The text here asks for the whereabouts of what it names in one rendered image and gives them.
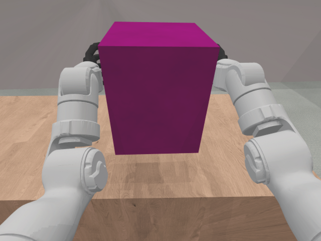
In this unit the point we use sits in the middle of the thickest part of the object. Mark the carton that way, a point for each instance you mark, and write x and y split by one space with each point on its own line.
157 79

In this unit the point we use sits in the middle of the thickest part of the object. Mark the pedestal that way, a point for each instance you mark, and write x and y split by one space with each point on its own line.
204 196

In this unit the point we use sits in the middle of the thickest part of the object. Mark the left robot forearm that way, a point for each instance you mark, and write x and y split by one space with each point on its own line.
78 94

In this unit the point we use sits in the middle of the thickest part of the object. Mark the right robot forearm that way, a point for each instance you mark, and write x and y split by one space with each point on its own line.
259 114

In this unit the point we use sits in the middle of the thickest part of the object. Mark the right robot hand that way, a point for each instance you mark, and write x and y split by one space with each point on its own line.
222 54

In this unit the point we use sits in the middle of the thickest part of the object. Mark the left robot upper arm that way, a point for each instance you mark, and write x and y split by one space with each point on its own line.
71 177

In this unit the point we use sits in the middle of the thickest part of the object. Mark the right robot upper arm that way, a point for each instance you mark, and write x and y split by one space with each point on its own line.
281 162

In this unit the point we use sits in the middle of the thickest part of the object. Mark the left robot hand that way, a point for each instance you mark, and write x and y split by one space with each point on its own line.
89 55

